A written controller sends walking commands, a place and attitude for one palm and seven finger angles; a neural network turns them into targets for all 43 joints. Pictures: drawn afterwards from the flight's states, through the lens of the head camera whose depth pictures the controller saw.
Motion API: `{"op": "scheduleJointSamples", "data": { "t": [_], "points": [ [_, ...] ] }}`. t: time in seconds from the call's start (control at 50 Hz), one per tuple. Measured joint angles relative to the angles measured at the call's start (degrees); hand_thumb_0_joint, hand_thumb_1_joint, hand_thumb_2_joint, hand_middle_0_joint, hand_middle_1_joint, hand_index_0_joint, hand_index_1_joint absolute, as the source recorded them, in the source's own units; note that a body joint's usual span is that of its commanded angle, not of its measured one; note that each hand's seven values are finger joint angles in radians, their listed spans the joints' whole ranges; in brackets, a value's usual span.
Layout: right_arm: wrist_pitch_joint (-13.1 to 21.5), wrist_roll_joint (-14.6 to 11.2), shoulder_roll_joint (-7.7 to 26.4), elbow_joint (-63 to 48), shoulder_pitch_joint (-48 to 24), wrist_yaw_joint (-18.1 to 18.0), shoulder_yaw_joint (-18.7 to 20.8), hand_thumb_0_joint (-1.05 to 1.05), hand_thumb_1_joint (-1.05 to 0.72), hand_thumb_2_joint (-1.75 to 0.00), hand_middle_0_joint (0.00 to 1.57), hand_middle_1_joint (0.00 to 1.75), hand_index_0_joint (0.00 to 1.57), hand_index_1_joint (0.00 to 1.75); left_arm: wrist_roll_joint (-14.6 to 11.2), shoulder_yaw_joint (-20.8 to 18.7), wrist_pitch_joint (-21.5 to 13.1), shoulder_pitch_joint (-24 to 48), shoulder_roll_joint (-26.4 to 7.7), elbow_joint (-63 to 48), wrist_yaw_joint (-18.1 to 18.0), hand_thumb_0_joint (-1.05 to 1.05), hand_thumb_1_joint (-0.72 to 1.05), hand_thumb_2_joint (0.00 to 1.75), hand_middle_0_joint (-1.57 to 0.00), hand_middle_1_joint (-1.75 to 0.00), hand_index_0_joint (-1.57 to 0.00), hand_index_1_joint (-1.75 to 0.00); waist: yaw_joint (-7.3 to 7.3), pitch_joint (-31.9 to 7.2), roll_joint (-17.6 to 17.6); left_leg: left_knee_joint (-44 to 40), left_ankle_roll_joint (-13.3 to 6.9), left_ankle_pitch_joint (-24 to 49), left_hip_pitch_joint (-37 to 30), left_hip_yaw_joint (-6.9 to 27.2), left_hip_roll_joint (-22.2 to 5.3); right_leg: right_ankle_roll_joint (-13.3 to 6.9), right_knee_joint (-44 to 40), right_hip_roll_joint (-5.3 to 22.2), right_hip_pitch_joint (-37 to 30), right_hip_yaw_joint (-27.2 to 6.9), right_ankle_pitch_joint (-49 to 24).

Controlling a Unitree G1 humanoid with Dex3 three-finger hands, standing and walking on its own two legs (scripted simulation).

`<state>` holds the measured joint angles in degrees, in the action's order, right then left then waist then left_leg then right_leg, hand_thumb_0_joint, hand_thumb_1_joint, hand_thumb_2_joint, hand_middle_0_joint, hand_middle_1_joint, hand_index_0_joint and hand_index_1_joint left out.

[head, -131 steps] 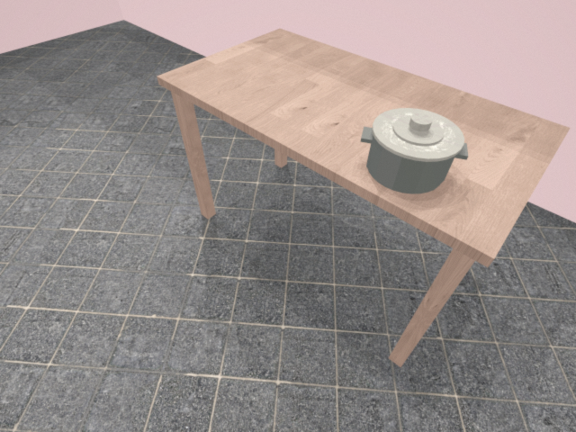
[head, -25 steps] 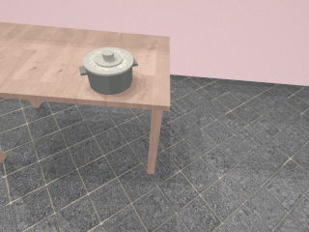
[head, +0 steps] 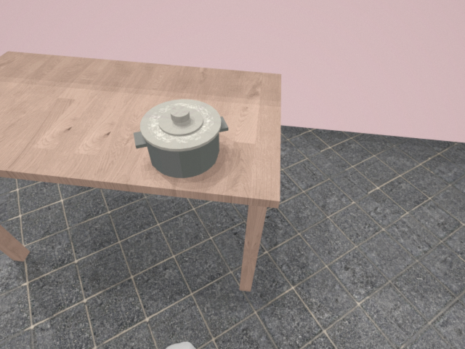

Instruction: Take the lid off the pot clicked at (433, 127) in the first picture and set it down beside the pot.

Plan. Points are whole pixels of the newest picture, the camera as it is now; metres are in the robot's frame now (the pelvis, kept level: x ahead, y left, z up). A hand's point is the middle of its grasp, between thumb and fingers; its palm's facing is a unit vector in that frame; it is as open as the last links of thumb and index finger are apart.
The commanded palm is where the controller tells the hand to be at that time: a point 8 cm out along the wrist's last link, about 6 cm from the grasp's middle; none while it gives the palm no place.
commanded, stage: take the last steps up to it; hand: left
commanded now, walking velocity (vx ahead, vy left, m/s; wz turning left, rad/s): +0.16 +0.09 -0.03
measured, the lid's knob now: (180, 114) +0.62 +0.17 +0.05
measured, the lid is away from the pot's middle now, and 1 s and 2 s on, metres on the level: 0.00 0.00 0.00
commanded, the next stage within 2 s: come to a stop and stand still in 0.04 s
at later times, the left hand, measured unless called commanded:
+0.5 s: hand out of the picture +0.15 +0.25 -0.18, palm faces -0.01 -0.98 -0.21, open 7.4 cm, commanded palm none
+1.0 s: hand out of the picture +0.10 +0.19 -0.17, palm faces -0.03 -0.98 -0.21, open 7.3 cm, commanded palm none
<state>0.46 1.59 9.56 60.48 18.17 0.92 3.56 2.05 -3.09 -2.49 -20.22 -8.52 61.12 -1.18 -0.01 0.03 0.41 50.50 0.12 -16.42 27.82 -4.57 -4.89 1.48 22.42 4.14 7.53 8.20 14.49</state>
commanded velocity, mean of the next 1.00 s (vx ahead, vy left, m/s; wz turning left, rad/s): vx -0.06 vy -0.05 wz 0.00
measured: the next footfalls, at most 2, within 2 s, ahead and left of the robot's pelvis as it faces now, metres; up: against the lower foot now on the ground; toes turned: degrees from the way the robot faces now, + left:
left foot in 0.12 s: +0.15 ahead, +0.14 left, +0.00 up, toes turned +1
right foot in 0.60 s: +0.11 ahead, -0.08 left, +0.00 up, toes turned -4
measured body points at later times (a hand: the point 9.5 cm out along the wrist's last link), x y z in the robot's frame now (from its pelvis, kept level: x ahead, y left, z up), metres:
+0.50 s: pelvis +0.09 +0.06 +0.00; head +0.11 +0.07 +0.44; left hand +0.15 +0.30 -0.16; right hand +0.14 -0.17 -0.15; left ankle +0.12 +0.14 -0.74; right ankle +0.08 -0.06 -0.70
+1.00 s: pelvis +0.08 +0.02 +0.00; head +0.08 +0.01 +0.45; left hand +0.10 +0.24 -0.16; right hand +0.03 -0.19 -0.17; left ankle +0.12 +0.14 -0.74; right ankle +0.07 -0.07 -0.74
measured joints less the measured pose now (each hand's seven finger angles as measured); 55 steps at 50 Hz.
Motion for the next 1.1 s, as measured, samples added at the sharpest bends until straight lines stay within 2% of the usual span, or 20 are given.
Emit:
{"op": "scheduleJointSamples", "data": {
  "t": [0.1, 0.12, 0.14, 0.18, 0.22, 0.24, 0.32, 0.38, 0.5, 0.54, 0.6, 0.64, 0.68, 0.76, 0.92, 1.1],
  "points": [
    [1.53, -0.2, 1.27, -3.27, -4.65, 0.41, -0.06, 0.01, -0.91, -0.9, 0.19, 0.29, 0.19, 0.3, 0.21, 0.12, 0.97, -2.6, -0.22, 1.97, 0.51, 0.01, 0.91, 0.9, -0.2, -0.3, -0.2, -0.3, 1.87, 1.0, -1.33, -14.78, 0.1, 3.9, -4.26, -1.36, 0.38, 2.77, 3.42, 2.29, -1.96, -0.66, 4.45],
    [2.13, -0.08, 1.73, -4.01, -5.01, 0.36, -0.19, 0.01, -0.91, -0.9, 0.19, 0.29, 0.19, 0.3, 0.14, 0.12, 1.32, -3.34, -0.21, 2.01, 0.6, 0.01, 0.91, 0.9, -0.2, -0.3, -0.2, -0.3, 2.09, 0.97, -1.12, -17.42, -0.34, 4.24, -5.94, -1.4, 0.49, 2.38, 6.65, 2.53, -1.15, -0.97, 6.72],
    [2.64, 0.17, 1.57, -4.33, -5.73, 0.04, -0.17, 0.01, -0.91, -0.9, 0.19, 0.29, 0.2, 0.3, -0.06, 0.01, 1.91, -3.25, -0.54, 2.29, 0.67, 0.01, 0.91, 0.9, -0.2, -0.3, -0.2, -0.3, 1.89, 1.26, -1.83, -15.94, -1.32, 3.8, -5.5, -1.72, 1.16, 1.38, 12.37, 3.1, 0.85, -1.89, 10.42],
    [2.94, 0.34, 0.76, -4.7, -6.81, -0.75, -0.73, 0.0, -0.91, -0.9, 0.19, 0.29, 0.2, 0.3, -0.17, -0.13, 2.95, -2.13, -1.34, 2.68, 0.46, 0.01, 0.91, 0.9, -0.2, -0.3, -0.2, -0.3, 1.88, 1.93, -3.17, -13.95, -2.81, 2.22, -5.6, -2.78, 2.14, -0.69, 27.09, 2.21, 6.93, -4.97, 15.12],
    [2.86, 0.28, -0.32, -4.46, -7.16, -1.59, -1.5, 0.0, -0.91, -0.9, 0.19, 0.29, 0.2, 0.3, -0.33, -0.07, 3.01, -0.63, -1.99, 2.59, 0.05, 0.01, 0.91, 0.9, -0.2, -0.3, -0.19, -0.3, 1.78, 2.09, -3.94, -16.03, -3.39, 2.49, -7.37, -3.54, 2.94, -1.31, 36.85, 0.96, 12.33, -5.82, 13.93],
    [2.82, 0.19, -0.94, -4.0, -7.3, -1.96, -1.96, 0.0, -0.91, -0.9, 0.19, 0.29, 0.2, 0.3, -0.44, 0.03, 2.9, 0.23, -2.25, 2.37, -0.18, 0.01, 0.91, 0.9, -0.2, -0.3, -0.19, -0.3, 1.84, 2.18, -4.33, -17.89, -3.49, 3.12, -8.63, -3.94, 3.41, -1.03, 38.16, 0.6, 14.07, -5.85, 12.21],
    [2.04, -0.66, -2.03, -2.29, -8.07, -3.44, -2.46, 0.0, -0.94, -0.9, 0.2, 0.3, 0.2, 0.3, -0.84, 0.82, 3.39, 3.28, -2.09, 0.64, -0.87, 0.01, 0.91, 0.9, -0.2, -0.3, -0.19, -0.3, 1.59, 2.17, -4.26, -23.99, -4.14, 5.15, -12.68, -4.93, 4.65, 0.29, 31.93, -0.79, 16.31, -5.7, 8.83],
    [0.72, -0.6, -1.81, -1.95, -8.72, -3.61, -2.24, 0.0, -0.95, -0.9, 0.2, 0.3, 0.2, 0.3, -0.54, 0.88, 4.66, 5.21, -1.73, -1.1, -0.95, 0.01, 0.91, 0.9, -0.2, -0.3, -0.19, -0.3, 0.97, 2.33, -3.56, -25.02, -4.31, 5.14, -13.73, -5.4, 4.79, 0.51, 29.15, -1.78, 16.69, -5.9, 8.98],
    [-0.93, -0.03, -1.11, -1.97, -8.24, -3.51, -1.14, 0.0, -0.93, -0.9, 0.2, 0.3, 0.2, 0.3, -0.34, 0.34, 5.92, 8.41, -1.58, -4.17, -0.83, 0.01, 0.91, 0.9, -0.2, -0.3, -0.19, -0.3, -0.46, 3.25, -1.41, -22.99, -3.85, 4.01, -13.02, -5.35, 3.59, -0.34, 26.23, -2.96, 14.61, -6.57, 10.84],
    [-1.2, 0.03, -0.74, -1.83, -7.55, -3.29, -0.85, 0.0, -0.92, -0.9, 0.2, 0.3, 0.2, 0.3, -0.38, 0.36, 5.68, 8.98, -1.61, -4.85, -0.81, 0.01, 0.91, 0.9, -0.2, -0.3, -0.19, -0.3, -0.85, 3.36, -0.64, -22.15, -3.41, 3.75, -12.48, -5.18, 3.09, -0.69, 21.44, -2.77, 12.09, -6.38, 9.34],
    [-1.56, -0.35, -0.5, -1.43, -5.83, -2.9, -0.46, 0.0, -0.92, -0.9, 0.2, 0.3, 0.2, 0.3, -0.32, 0.62, 4.7, 8.83, -2.13, -5.48, -0.9, 0.01, 0.91, 0.9, -0.2, -0.3, -0.19, -0.3, -1.01, 2.74, -0.62, -19.46, -2.32, 2.66, -10.94, -5.3, 2.85, -1.27, 9.66, -2.02, 6.44, -6.48, 1.64],
    [-2.07, -0.79, -0.09, -0.72, -5.39, -2.67, -0.23, 0.0, -0.91, -0.9, 0.2, 0.3, 0.2, 0.3, -0.26, 1.01, 4.19, 8.98, -1.83, -4.59, -1.14, 0.01, 0.91, 0.9, -0.2, -0.3, -0.19, -0.3, -1.38, 2.95, 0.55, -18.39, -1.28, 1.67, -10.61, -4.55, 2.02, -1.81, 9.22, -3.0, 6.13, -6.2, 2.93],
    [-2.67, -0.8, -0.03, -0.01, -4.63, -2.49, -0.34, 0.01, -0.91, -0.9, 0.2, 0.3, 0.2, 0.3, -0.41, 1.68, 3.79, 8.56, -1.62, -3.62, -1.07, 0.01, 0.91, 0.9, -0.2, -0.3, -0.19, -0.3, -1.95, 2.49, 0.72, -19.27, -0.25, 0.57, -11.1, -3.07, 2.67, -2.33, 8.96, -3.27, 5.93, -6.08, 2.92],
    [-2.22, -0.74, -0.37, 2.11, -2.66, -2.23, -1.2, 0.01, -0.91, -0.9, 0.2, 0.29, 0.2, 0.3, -1.0, 2.68, 3.55, 8.0, -1.12, -1.13, -0.98, 0.01, 0.91, 0.9, -0.2, -0.3, -0.19, -0.3, -2.43, 1.51, 0.43, -23.33, -0.32, 5.67, -13.5, -1.79, 2.94, -2.82, 6.99, -3.96, 4.25, -5.93, 1.91],
    [-1.61, -0.59, -1.98, 6.11, 0.57, -2.22, -2.6, 0.01, -0.91, -0.9, 0.2, 0.29, 0.2, 0.3, -1.37, 2.84, 3.05, 6.64, -1.05, 2.05, -0.92, 0.01, 0.93, 0.9, -0.2, -0.3, -0.2, -0.3, -1.63, 0.32, 0.01, -27.63, 0.33, 7.03, -15.87, -0.79, 2.56, -3.54, 2.16, -4.73, 1.39, -4.93, -0.13],
    [-0.96, -0.75, -2.87, 7.16, 0.77, -2.6, -3.02, 0.01, -0.91, -0.9, 0.2, 0.29, 0.2, 0.3, -1.44, 3.27, 2.56, 2.73, 1.36, 5.07, -0.89, 0.01, 0.91, 0.9, -0.2, -0.3, -0.19, -0.3, -0.94, 0.86, 0.14, -28.39, 0.63, 6.91, -16.33, -0.42, 2.34, -3.78, 0.61, -5.06, 0.47, -4.6, -0.29]
  ]
}}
